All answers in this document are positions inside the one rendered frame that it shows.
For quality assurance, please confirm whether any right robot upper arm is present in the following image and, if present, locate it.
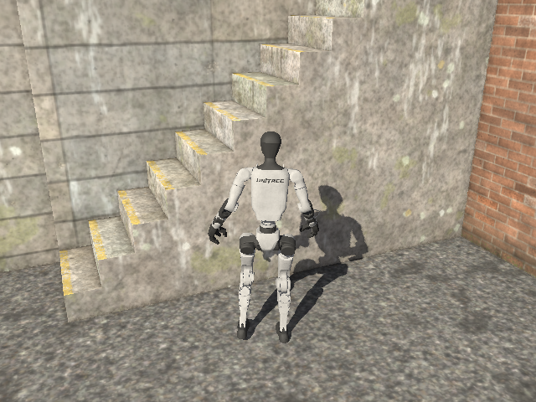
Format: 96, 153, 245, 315
287, 168, 312, 213

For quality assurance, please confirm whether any robot right hand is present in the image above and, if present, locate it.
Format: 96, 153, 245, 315
300, 224, 319, 238

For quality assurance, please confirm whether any left robot upper arm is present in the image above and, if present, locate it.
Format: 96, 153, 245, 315
224, 167, 253, 212

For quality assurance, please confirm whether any robot left forearm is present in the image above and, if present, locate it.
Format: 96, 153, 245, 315
212, 198, 232, 229

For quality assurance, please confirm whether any robot right forearm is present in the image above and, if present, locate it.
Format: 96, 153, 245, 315
302, 199, 317, 227

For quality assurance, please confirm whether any left robot foot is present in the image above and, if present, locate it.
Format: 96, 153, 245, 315
237, 318, 250, 339

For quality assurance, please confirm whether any right robot thigh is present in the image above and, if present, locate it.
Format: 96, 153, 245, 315
276, 234, 296, 292

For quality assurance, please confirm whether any robot left hand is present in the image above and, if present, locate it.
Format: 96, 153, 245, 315
208, 224, 227, 245

